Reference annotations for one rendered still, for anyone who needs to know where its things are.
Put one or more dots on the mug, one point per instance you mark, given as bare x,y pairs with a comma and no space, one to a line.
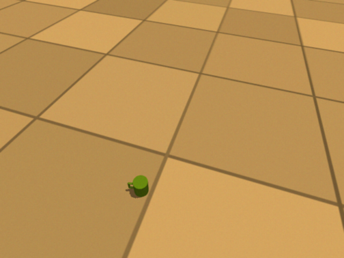
140,186

